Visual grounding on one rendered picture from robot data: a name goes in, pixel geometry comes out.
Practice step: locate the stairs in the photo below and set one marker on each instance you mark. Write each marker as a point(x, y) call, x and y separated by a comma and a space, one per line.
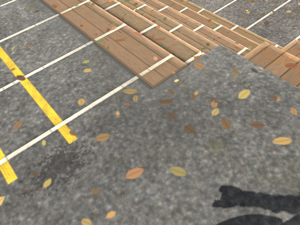
point(182, 28)

